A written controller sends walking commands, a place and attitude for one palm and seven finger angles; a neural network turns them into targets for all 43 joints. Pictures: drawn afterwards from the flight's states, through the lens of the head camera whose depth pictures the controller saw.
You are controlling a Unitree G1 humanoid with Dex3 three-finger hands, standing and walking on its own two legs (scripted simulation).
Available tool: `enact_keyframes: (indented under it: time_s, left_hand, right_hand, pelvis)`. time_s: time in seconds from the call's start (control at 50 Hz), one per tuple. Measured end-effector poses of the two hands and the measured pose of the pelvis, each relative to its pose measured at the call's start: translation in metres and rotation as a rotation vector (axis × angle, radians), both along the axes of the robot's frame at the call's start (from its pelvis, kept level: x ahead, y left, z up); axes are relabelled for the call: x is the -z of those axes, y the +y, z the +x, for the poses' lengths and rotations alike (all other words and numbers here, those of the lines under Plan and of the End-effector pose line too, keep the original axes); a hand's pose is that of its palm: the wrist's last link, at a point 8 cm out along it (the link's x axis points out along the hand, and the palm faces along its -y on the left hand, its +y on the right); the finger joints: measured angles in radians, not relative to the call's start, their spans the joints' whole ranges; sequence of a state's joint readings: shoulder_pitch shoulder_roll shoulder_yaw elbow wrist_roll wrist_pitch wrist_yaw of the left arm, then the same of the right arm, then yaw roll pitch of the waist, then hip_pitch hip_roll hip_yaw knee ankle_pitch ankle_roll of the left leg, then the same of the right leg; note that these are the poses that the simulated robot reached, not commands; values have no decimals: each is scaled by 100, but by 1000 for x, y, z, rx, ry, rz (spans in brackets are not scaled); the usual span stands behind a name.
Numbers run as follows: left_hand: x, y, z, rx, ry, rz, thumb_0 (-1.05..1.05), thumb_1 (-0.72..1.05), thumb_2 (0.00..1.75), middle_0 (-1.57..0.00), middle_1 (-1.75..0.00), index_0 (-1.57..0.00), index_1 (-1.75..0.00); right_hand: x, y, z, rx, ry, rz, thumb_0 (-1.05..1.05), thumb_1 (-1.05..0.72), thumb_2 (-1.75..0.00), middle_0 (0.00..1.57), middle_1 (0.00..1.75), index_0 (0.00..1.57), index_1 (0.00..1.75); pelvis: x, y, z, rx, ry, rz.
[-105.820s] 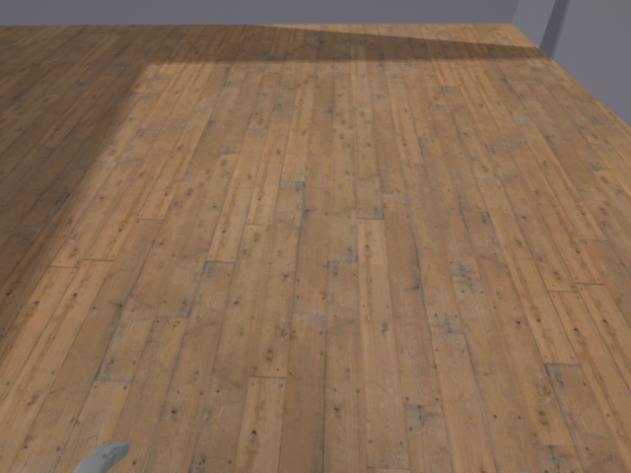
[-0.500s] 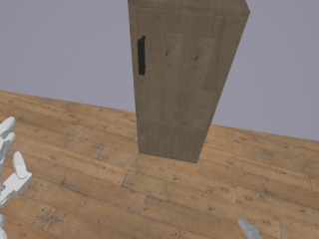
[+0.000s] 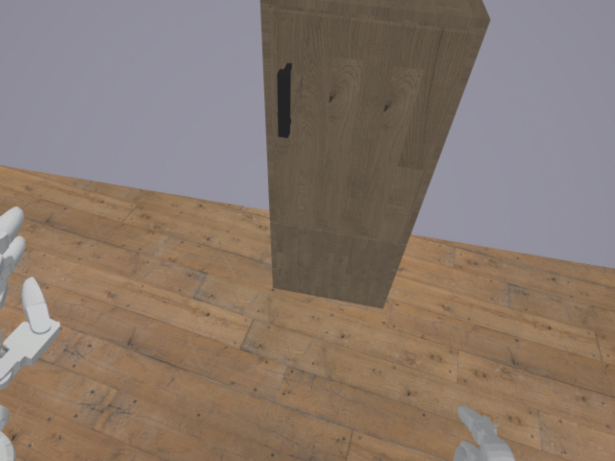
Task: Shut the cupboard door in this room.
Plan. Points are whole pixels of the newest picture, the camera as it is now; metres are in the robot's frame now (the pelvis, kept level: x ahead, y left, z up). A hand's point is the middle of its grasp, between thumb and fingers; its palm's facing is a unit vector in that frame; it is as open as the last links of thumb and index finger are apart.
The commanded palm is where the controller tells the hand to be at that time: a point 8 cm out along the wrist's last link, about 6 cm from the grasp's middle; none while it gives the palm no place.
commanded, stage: stop stepping back and stand still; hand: left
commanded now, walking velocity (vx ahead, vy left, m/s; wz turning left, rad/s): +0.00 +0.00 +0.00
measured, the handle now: (286, 100) +0.81 +0.11 +0.06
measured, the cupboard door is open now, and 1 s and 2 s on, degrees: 0 0 0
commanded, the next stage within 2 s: let the arm hang, fingers relaxed in 0.14 s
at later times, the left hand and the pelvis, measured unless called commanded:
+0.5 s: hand out of the picture +0.08 +0.19 -0.15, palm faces -0.07 -0.97 -0.23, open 7.4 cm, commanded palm none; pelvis -0.01 +0.00 -0.01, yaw +0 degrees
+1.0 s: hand out of the picture -0.02 +0.21 -0.17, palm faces +0.01 -0.96 -0.28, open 7.4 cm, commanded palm none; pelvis -0.01 +0.00 +0.00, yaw +0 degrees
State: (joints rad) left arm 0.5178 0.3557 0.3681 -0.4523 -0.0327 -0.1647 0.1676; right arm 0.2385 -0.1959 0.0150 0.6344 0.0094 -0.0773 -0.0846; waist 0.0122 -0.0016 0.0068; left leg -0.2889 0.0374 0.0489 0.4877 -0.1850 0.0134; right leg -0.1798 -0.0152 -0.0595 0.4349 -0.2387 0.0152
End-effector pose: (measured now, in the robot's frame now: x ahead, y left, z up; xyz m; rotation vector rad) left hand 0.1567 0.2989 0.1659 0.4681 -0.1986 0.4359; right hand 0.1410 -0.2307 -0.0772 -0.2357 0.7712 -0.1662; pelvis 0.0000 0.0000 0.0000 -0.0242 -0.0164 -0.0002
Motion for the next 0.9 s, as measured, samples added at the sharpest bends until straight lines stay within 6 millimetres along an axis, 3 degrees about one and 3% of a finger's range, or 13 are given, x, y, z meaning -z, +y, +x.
enact_keyframes:
  time_s: [0.14,0.24,0.26,0.3,0.36,0.44,0.5,0.54,0.62,0.72,0.8,0.9]
  left_hand:
    - [-22,3,2,23,-51,87,1,89,90,-22,-30,-21,-30]
    - [-10,9,4,1,24,71,1,89,90,-21,-30,-21,-30]
    - [1,10,7,10,61,69,1,89,90,-21,-30,-21,-30]
    - [46,14,17,23,253,11,0,89,90,-21,-30,-21,-30]
    - [139,7,13,17,639,-130,0,90,90,-20,-30,-20,-30]
    - [239,-29,-35,37,1064,-297,1,90,90,-20,-30,-20,-30]
    - [287,-62,-82,45,1271,-429,1,91,90,-20,-30,-20,-30]
    - [306,-75,-110,5,1352,-505,1,93,90,-21,-30,-21,-30]
    - [319,-73,-153,-67,1461,-564,0,98,90,-21,-30,-21,-30]
    - [315,-64,-189,-140,1552,-576,0,95,90,-21,-30,-21,-30]
    - [305,-53,-201,-188,1579,-552,0,93,90,-21,-30,-20,-30]
    - [297,-42,-196,-212,1567,-514,0,92,90,-21,-30,-20,-30]
  right_hand:
    - [-3,6,3,8,-35,26,1,-91,-90,20,30,20,30]
    - [1,7,4,16,-23,41,1,-91,-90,20,30,20,30]
    - [4,6,4,-6,-21,47,1,-91,-90,20,30,20,30]
    - [18,2,5,-60,24,55,1,-91,-90,20,30,20,30]
    - [38,-9,1,-71,97,52,1,-91,-90,20,30,20,30]
    - [48,-23,-22,-31,188,33,1,-91,-90,20,30,20,30]
    - [48,-31,-51,-2,294,5,1,-91,-90,20,30,20,30]
    - [47,-34,-73,17,374,-13,1,-91,-90,20,30,20,30]
    - [46,-35,-112,48,518,-27,1,-91,-90,20,30,20,30]
    - [51,-29,-141,82,601,-2,1,-91,-90,20,30,20,30]
    - [59,-21,-148,94,609,36,1,-91,-90,20,30,20,30]
    - [67,-9,-147,98,594,81,0,-91,-90,20,30,20,30]
  pelvis:
    - [-1,1,-1,3,8,-3]
    - [-2,3,2,9,18,-4]
    - [0,4,1,3,24,-5]
    - [3,7,-1,-4,28,-3]
    - [8,12,-6,-2,28,5]
    - [11,10,-9,6,16,21]
    - [10,4,-10,3,6,27]
    - [9,0,-10,-3,1,24]
    - [5,-6,-9,-14,-5,13]
    - [1,-5,-9,-15,-13,4]
    - [-1,-2,-9,-9,-20,7]
    - [-2,1,-9,-1,-26,13]
